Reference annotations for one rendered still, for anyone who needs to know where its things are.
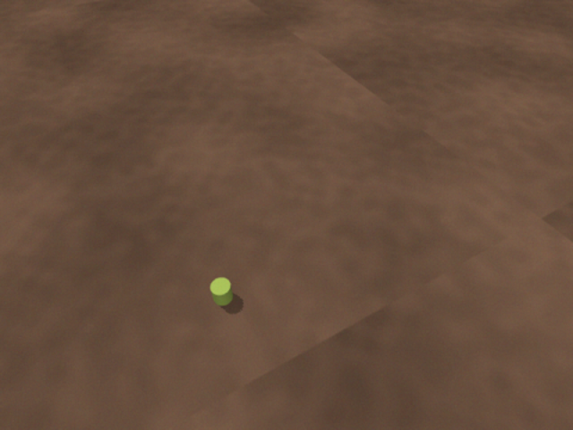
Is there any can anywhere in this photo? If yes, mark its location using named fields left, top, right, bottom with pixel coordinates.
left=210, top=278, right=233, bottom=305

